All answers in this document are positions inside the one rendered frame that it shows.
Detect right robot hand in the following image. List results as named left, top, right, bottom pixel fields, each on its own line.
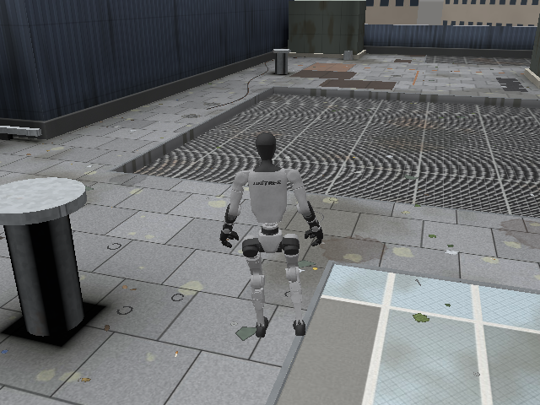
left=305, top=228, right=323, bottom=246

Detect left robot forearm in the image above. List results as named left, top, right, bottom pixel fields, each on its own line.
left=222, top=204, right=237, bottom=234

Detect right robot forearm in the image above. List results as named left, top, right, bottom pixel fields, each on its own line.
left=302, top=201, right=321, bottom=232

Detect left robot shin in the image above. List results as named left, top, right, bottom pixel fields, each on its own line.
left=251, top=275, right=265, bottom=327

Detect robot head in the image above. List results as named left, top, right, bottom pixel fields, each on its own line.
left=253, top=132, right=282, bottom=172

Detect robot right upper arm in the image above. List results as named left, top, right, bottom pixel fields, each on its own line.
left=284, top=169, right=310, bottom=214

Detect robot left upper arm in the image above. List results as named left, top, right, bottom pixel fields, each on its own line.
left=228, top=170, right=250, bottom=216

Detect left robot hand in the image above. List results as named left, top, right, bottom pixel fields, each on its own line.
left=220, top=230, right=239, bottom=248

